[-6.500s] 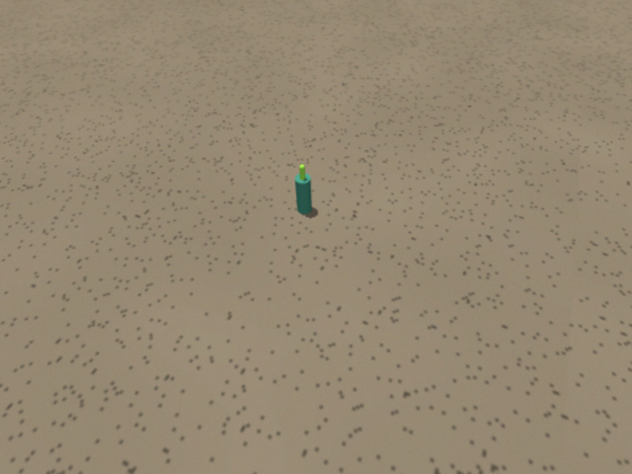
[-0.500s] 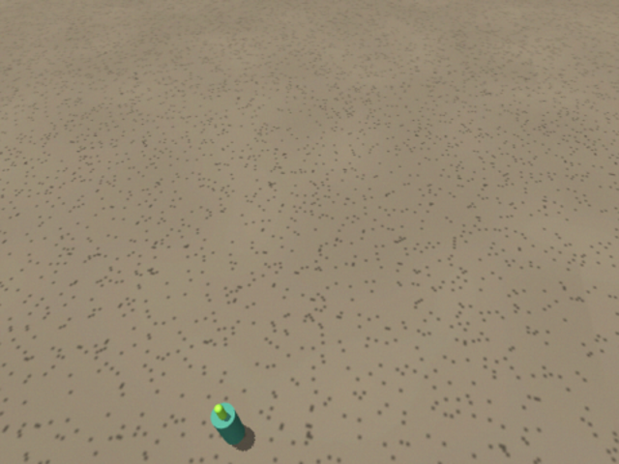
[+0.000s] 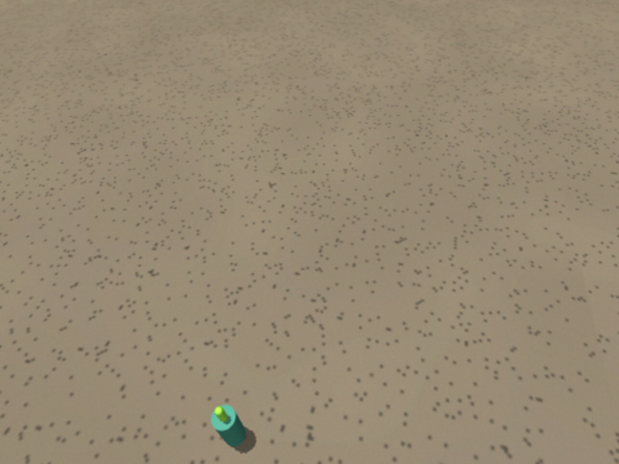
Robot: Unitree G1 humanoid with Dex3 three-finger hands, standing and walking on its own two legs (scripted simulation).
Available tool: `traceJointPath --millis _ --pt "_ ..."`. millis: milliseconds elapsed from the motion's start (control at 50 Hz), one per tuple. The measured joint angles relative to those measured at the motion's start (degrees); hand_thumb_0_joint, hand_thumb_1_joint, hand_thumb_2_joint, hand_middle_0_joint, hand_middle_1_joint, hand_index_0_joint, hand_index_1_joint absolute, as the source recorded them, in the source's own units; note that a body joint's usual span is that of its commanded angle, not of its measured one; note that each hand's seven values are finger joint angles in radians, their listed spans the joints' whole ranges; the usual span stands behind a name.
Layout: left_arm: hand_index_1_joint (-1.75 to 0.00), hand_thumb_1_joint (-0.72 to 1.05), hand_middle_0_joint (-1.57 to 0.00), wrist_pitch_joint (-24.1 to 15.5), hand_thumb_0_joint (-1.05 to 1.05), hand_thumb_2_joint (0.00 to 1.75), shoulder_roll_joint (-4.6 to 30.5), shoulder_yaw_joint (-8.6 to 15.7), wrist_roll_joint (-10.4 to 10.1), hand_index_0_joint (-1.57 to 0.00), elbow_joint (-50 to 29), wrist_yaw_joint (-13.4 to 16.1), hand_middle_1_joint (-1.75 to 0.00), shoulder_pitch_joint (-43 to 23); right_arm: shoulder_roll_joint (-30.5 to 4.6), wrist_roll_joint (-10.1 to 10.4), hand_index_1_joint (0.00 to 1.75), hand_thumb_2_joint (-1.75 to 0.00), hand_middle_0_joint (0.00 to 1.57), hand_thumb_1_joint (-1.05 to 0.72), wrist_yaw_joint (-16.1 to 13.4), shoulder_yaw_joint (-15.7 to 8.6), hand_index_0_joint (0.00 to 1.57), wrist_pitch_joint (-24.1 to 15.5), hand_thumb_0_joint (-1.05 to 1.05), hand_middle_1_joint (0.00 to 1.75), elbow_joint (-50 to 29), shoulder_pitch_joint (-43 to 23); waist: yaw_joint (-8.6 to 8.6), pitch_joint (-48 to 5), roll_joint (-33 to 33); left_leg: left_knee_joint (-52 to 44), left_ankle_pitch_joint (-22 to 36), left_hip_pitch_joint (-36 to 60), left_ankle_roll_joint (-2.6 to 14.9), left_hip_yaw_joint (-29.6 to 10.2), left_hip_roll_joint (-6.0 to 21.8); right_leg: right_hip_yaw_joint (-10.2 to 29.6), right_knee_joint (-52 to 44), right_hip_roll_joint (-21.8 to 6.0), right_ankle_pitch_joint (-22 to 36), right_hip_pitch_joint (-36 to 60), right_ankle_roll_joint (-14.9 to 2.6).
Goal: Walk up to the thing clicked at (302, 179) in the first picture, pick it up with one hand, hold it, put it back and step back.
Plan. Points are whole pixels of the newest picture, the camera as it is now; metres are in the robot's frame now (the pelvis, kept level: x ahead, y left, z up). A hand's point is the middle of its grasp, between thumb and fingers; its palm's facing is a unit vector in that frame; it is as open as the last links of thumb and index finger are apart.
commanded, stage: stand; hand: left
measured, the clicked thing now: (227, 423) +0.35 +0.26 -0.66
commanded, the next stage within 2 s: go down in 0.72 s
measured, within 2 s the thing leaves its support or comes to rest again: neither
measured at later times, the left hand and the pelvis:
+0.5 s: hand out of the picture +0.08 +0.25 -0.15, palm faces -0.02 -0.94 -0.35, open 7.4 cm; pelvis +0.00 +0.00 +0.00, yaw +0 degrees
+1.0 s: hand out of the picture +0.13 +0.25 -0.16, palm faces +0.05 -0.95 -0.32, open 9.6 cm; pelvis -0.01 +0.00 -0.01, yaw +1 degrees
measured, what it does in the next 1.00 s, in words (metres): stands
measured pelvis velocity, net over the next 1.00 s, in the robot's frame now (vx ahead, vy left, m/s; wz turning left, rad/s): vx -0.01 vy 0.00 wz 0.02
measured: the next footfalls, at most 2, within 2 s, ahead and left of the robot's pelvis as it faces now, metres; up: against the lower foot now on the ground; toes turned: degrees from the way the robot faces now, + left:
none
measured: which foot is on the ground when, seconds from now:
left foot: down 0.00-1.00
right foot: down 0.00-1.00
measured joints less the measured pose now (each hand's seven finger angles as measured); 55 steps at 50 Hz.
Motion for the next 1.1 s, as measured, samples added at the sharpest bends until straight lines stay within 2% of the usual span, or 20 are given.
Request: traceJointPath --millis 840,880,920,1000,1040,1100 --pt "-0.30 0.90 -0.20 -0.11 0.00 0.90 0.08 0.17 0.11 -0.20 -0.42 0.13 -0.30 0.19 0.06 0.00 0.30 -0.90 0.20 -0.91 -0.09 -0.17 0.20 0.14 0.01 0.30 -0.58 0.42 -0.14 0.00 -0.28 -0.01 -0.31 0.49 -0.09 0.10 0.19 0.11 -0.33 0.18 -0.08 0.57 -0.09" --pt "-0.28 0.88 -0.19 -0.30 0.00 0.88 -0.67 1.08 -0.98 -0.18 -3.26 0.75 -0.28 0.00 0.16 1.80 0.30 -0.90 0.20 -0.92 -1.10 -0.15 0.20 -0.21 0.01 0.30 -5.70 2.60 -0.45 -0.13 -0.07 2.22 -0.95 -2.36 0.20 -0.57 -0.01 -0.49 1.73 -0.09 -0.86 -1.90 -0.06" --pt "-0.24 0.83 -0.15 -1.21 0.00 0.83 -1.66 3.10 -0.60 -0.15 -3.52 0.77 -0.24 -2.95 0.76 2.85 0.30 -0.91 0.20 -0.94 -1.87 -0.39 0.20 -1.28 0.01 0.30 -10.38 4.39 -0.44 0.46 0.11 4.82 -1.59 -5.59 0.37 -1.27 -0.19 -1.10 4.22 -0.35 -1.70 -4.79 -0.07" --pt "-0.15 0.66 -0.10 -1.07 0.00 0.66 -1.32 7.34 2.51 -0.10 -2.54 -0.85 -0.16 -8.87 3.30 2.44 0.30 -0.92 0.20 -0.97 -2.09 -1.19 0.20 -1.77 0.01 0.30 -16.22 5.80 -0.69 0.01 -0.48 10.51 -3.25 -12.92 0.35 -1.68 -0.13 -1.27 10.21 -0.53 -3.67 -12.14 -0.17" --pt "-0.12 0.55 -0.08 -0.49 0.00 0.55 -0.93 8.93 3.75 -0.08 -4.35 -1.30 -0.13 -9.30 4.62 2.21 0.30 -0.92 0.20 -0.97 -1.98 -1.49 0.20 -1.87 0.01 0.30 -18.42 6.72 -0.88 -0.68 -0.86 12.75 -4.18 -15.45 0.34 -1.56 -0.09 -1.05 12.58 -0.58 -4.61 -14.79 -0.19" --pt "-0.09 0.37 -0.07 1.34 0.00 0.41 -0.76 10.28 4.43 -0.07 -7.90 -1.41 -0.09 -8.00 5.94 2.25 0.30 -0.92 0.20 -0.96 -1.93 -1.65 0.20 -1.79 0.01 0.30 -20.81 8.01 -1.34 -1.60 -0.93 14.94 -5.35 -17.47 0.49 -1.43 -0.11 -0.84 14.60 -0.70 -5.61 -16.78 -0.06"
